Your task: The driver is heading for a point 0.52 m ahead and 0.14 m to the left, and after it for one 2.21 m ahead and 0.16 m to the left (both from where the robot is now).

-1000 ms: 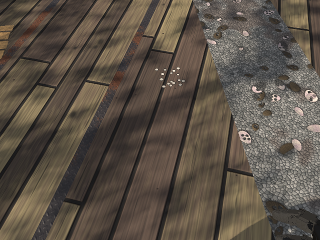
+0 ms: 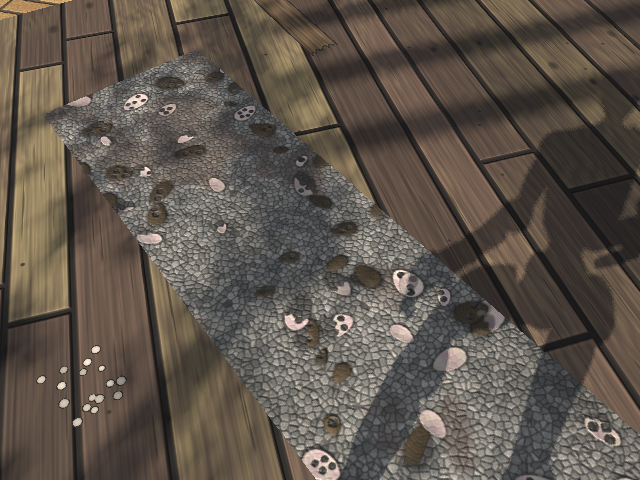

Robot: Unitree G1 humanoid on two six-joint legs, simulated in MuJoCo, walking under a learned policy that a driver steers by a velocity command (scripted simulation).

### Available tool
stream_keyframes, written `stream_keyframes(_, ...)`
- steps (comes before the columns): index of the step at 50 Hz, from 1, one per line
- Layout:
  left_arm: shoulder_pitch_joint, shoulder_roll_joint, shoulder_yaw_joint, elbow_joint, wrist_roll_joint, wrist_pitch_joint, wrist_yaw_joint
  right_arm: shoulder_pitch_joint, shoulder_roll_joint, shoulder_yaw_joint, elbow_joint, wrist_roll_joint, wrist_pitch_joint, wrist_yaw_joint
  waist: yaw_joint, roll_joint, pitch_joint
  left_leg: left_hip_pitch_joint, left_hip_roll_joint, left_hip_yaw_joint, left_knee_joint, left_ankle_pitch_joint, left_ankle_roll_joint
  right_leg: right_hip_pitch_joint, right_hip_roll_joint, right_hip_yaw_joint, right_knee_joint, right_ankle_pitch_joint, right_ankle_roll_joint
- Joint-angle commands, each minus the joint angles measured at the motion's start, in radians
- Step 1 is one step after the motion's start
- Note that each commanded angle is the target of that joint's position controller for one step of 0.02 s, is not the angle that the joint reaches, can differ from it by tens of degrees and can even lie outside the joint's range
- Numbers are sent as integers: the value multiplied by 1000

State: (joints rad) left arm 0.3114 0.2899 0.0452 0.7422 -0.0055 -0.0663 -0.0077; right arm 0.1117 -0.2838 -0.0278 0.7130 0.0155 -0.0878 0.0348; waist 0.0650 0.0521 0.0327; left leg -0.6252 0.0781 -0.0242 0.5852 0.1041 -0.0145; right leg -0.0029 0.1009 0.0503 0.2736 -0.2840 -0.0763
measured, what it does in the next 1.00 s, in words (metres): walks ahead: left foot, then right foot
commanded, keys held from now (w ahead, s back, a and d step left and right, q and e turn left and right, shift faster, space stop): w+q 0.56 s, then w+e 0.44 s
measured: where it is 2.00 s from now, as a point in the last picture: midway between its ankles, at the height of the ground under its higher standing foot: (325, 234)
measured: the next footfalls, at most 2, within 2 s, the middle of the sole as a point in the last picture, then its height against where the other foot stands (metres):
left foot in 0.12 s outside the picture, level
right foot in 0.60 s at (367, 443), level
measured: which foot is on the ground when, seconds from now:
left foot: up 0.00-0.10, down 0.12-0.60, up 0.62-1.00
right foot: down 0.00-0.14, up 0.16-0.58, down 0.60-1.00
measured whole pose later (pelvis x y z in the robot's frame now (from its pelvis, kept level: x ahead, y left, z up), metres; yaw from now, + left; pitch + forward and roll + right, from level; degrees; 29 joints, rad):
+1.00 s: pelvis +0.55 +0.12 +0.00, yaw +13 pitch +2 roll -1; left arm 0.44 0.28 0.06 0.81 -0.03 -0.04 0.01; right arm 0.03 -0.27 -0.02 0.63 0.00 -0.10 0.02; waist 0.12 0.03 0.02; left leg -0.49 0.01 -0.09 0.51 -0.06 -0.03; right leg -0.09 0.08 0.17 0.36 -0.29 -0.03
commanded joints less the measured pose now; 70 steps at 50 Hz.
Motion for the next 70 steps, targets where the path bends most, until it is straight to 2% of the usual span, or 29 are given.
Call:
stream_keyframes(1, 55, 174, 51, -2, -3, -2, 7, -140, -90, -20, -116, 6, -20, 20, 29, -109, 48, -62, -9, -6, -38, -82, 50, 59, -339, 94, -43, 366, -126)
stream_keyframes(4, 21, 194, 57, 0, 1, 12, 17, -37, -120, -36, -106, 2, -14, 26, -37, -130, -29, 91, -77, 45, -47, -210, 102, 111, -331, 33, 103, 755, -84)
stream_keyframes(5, 1, 192, 55, -7, 3, 21, 22, 84, -150, -57, -75, -2, -10, 21, -105, -114, -110, 262, -122, 83, -71, -186, 128, 85, -292, -14, 265, 911, -59)
stream_keyframes(6, 4, 172, 44, -24, 12, 23, 32, 223, -201, -78, -51, -3, -6, 12, -166, -74, -209, 515, -66, -13, -58, -121, 172, -61, -254, -53, 492, 824, -21)
stream_keyframes(7, 117, 90, 15, -61, 23, 1, 24, 310, -309, -105, -52, -9, -5, 8, -131, 143, -349, 904, 180, -484, -84, -225, 352, -466, -95, -89, 894, 339, 64)
stream_keyframes(8, 86, 88, 6, -52, 23, -24, 12, 345, -231, -87, -39, 8, -2, 11, -153, 183, -404, 1017, 246, -783, -253, -373, 394, -665, -14, 37, 1031, -250, 78)
stream_keyframes(9, -2, 155, 21, -79, -14, -45, -4, 300, -183, -70, -49, 7, 2, 6, -169, 106, -276, 936, 228, -681, -281, -467, 342, -760, -80, 90, 1073, -206, 60)
stream_keyframes(10, -75, 153, 17, -100, -23, -57, -8, 242, -171, -67, -65, -1, 7, 2, -155, 13, -170, 795, 191, -568, -296, -434, 312, -762, -122, 70, 1023, -134, 49)
stream_keyframes(12, -104, 148, 25, -110, 14, -59, -1, 167, -141, -54, -84, -13, 9, -3, -92, -39, -64, 575, 125, -431, -336, -238, 290, -684, -179, 55, 861, -46, 60)
stream_keyframes(16, -76, 108, 18, -105, 27, -31, 10, 150, -158, -60, -87, -8, 10, -22, -54, 10, -50, 430, 67, -314, -372, -30, 305, -615, -177, 18, 710, 27, 127)
stream_keyframes(21, -264, 62, 1, -143, 19, -38, 7, 218, -183, -70, -50, 6, 27, -47, -121, 24, -30, 362, -5, -244, -350, -89, 234, -522, -116, 6, 360, 338, 156)
stream_keyframes(27, -332, 111, 23, -160, -1, -62, -13, 267, -176, -75, -23, 13, 51, -58, -122, 58, -31, 505, 51, -402, -230, -154, 200, -452, -86, 53, 196, 273, 113)
stream_keyframes(29, -212, 137, 40, -125, 0, -70, -9, 241, -154, -69, -25, 5, 56, -57, -57, 76, -72, 524, 40, -390, -139, -61, 174, -311, -92, 16, 143, 257, 66)
stream_keyframes(30, -107, 164, 51, -105, 16, -75, -5, 248, -107, -52, -29, -5, 53, -52, -15, 54, -171, 493, -3, -334, 15, -25, 147, -124, -158, 54, 159, 258, 15)
stream_keyframes(31, 26, 220, 64, -92, 27, -72, -2, 309, -57, -33, -38, -23, 47, -51, 4, -88, -309, 328, -93, -245, 289, -241, 106, 152, -324, 267, 199, 240, -75)
stream_keyframes(32, 110, 267, 84, -29, 14, -55, -14, 430, -30, -21, -39, 10, 36, -50, -34, -404, -354, 1, -202, -143, 569, -679, 42, 354, -476, 706, 74, -21, -224)
stream_keyframes(33, 89, 173, 60, -42, -15, -54, -20, 374, -123, -35, -27, 18, 31, -50, -6, -263, -248, -111, -135, -185, 661, -668, 42, 294, -461, 760, 15, -232, -206)
stream_keyframes(34, 24, 130, 46, -51, -15, -49, -19, 244, -161, -45, -49, 11, 27, -47, 4, -170, -114, -141, -89, -142, 664, -571, 42, 171, -418, 615, 1, -191, -173)
stream_keyframes(36, -36, 116, 36, -60, 2, -37, -20, 126, -138, -44, -82, -22, 8, -44, -18, -91, -16, -111, -36, -90, 566, -464, 36, -6, -339, 461, -28, 57, -165)
stream_keyframes(39, -33, 103, 29, -54, -2, -31, -13, 131, -87, -34, -91, -27, -6, -34, -55, -156, -47, -14, -19, -55, 401, -448, 11, -76, -271, 352, -52, 260, -168)
stream_keyframes(43, -3, 168, 50, -34, -18, -14, 10, 5, -42, -9, -122, -27, -15, -25, -27, -150, -31, 105, -51, -18, 115, -288, -25, -197, -240, 270, -74, 282, -162)
stream_keyframes(48, 74, 170, 54, -7, -27, 9, 20, -92, -83, -22, -144, -8, -27, -15, -8, -147, -29, 256, -92, -49, -60, -122, -28, -220, -242, 313, -23, 189, -113)
stream_keyframes(52, 54, 116, 40, -17, -19, 16, 20, 70, -144, -59, -113, -13, -32, -34, -120, -143, -93, 564, -29, -73, -153, -196, 44, -292, -174, 310, 190, 136, -34)
stream_keyframes(53, 58, 45, 17, -37, -1, 12, 18, 220, -204, -76, -97, -25, -29, -44, -177, -4, -219, 784, 154, -246, -160, -269, 105, -410, -102, 213, 483, -39, 7)
stream_keyframes(54, 169, 10, 4, -73, -29, 0, 19, 275, -277, -95, -67, -29, -8, -38, -127, 290, -301, 953, 351, -655, -264, -515, 249, -681, -22, 94, 749, -323, 44)
stream_keyframes(55, 149, 108, 26, -50, -44, 2, 25, 251, -196, -82, -66, -16, -6, -31, -137, 185, -203, 879, 341, -713, -313, -701, 252, -790, -99, 106, 892, -278, 58)
stream_keyframes(56, 70, 147, 39, -54, -38, 8, 24, 215, -139, -66, -68, -11, -8, -31, -146, 104, -97, 784, 294, -567, -319, -633, 218, -812, -126, 101, 930, -188, 61)
stream_keyframes(59, 14, 104, 42, -61, -22, 25, 16, 114, -76, -47, -55, -30, -11, -27, -88, 71, -5, 583, 187, -277, -376, -308, 182, -723, -196, 75, 875, -39, 78)
stream_keyframes(70, -247, 33, 12, -171, -17, 25, -39, 167, -173, -81, 39, -8, -10, -39, -135, -5, 42, 583, 172, 93, -442, -14, 174, -651, -194, -31, 433, 314, 68)
Velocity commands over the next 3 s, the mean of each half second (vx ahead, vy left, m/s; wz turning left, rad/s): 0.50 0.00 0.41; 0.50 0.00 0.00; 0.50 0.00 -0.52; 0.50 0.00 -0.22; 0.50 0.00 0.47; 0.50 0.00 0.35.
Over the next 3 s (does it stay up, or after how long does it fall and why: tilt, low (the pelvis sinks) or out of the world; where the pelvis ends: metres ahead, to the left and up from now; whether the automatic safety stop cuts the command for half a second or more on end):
stays up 1.64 0.12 0.00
